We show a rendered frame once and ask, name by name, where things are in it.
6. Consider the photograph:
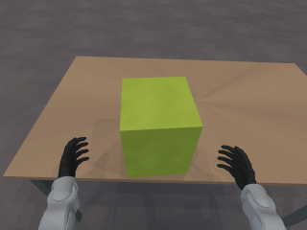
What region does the carton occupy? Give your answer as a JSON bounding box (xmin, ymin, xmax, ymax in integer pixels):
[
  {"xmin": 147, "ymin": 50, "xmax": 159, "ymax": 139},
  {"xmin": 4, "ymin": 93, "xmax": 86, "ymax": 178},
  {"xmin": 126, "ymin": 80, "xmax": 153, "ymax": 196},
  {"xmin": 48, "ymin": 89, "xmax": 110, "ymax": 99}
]
[{"xmin": 120, "ymin": 77, "xmax": 203, "ymax": 178}]

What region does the left robot hand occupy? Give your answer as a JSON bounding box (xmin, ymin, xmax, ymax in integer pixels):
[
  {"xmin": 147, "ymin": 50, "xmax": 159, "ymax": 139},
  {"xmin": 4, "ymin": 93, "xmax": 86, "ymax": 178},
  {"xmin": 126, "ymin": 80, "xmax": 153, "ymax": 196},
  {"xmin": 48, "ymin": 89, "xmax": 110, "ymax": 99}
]
[{"xmin": 58, "ymin": 137, "xmax": 89, "ymax": 178}]

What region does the right robot hand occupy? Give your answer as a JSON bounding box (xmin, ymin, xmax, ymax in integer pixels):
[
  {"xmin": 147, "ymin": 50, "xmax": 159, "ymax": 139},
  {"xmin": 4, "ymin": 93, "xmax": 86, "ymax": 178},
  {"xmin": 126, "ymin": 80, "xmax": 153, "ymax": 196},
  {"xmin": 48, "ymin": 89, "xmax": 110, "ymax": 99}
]
[{"xmin": 217, "ymin": 145, "xmax": 257, "ymax": 190}]

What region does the right robot forearm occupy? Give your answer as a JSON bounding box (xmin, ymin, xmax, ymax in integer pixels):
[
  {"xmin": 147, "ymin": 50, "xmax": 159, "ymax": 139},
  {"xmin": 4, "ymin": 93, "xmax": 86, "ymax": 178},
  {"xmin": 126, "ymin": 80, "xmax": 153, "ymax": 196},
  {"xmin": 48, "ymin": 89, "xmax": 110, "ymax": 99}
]
[{"xmin": 240, "ymin": 183, "xmax": 287, "ymax": 230}]

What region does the table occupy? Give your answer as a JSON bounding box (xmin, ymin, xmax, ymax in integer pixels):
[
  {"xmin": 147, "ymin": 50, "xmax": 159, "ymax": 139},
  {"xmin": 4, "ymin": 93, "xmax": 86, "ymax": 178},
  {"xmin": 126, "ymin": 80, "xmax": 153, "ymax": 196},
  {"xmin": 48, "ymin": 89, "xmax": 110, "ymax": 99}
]
[{"xmin": 3, "ymin": 56, "xmax": 307, "ymax": 227}]

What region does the left robot forearm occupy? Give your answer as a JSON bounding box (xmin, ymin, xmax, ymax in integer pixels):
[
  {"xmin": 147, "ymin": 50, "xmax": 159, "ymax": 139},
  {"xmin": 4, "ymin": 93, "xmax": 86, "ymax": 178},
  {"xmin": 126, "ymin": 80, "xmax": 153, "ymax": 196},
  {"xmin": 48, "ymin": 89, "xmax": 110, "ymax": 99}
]
[{"xmin": 37, "ymin": 176, "xmax": 81, "ymax": 230}]

